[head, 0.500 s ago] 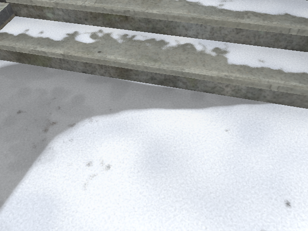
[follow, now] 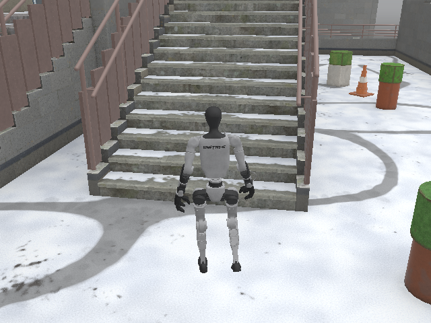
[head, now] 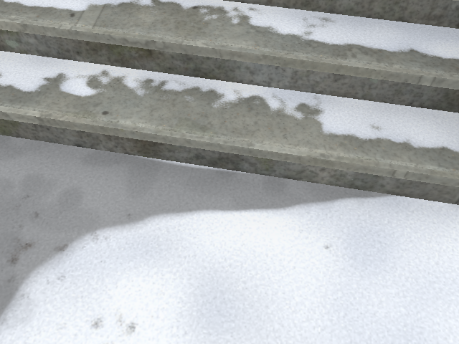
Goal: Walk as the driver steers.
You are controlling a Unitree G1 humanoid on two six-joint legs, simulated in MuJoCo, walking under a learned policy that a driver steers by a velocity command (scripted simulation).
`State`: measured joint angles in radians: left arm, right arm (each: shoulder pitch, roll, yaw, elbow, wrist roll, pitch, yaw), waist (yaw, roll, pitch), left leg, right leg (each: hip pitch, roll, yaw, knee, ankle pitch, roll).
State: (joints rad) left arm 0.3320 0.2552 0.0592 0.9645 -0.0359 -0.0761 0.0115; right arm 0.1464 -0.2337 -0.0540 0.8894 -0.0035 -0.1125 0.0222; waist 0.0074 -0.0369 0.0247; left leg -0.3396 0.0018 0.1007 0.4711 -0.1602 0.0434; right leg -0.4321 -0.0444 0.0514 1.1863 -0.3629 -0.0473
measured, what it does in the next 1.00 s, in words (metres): walks ahead, turning right: right foot, then left foot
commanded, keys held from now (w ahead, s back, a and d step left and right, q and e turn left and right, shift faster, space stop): w+e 0.66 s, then w+q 0.34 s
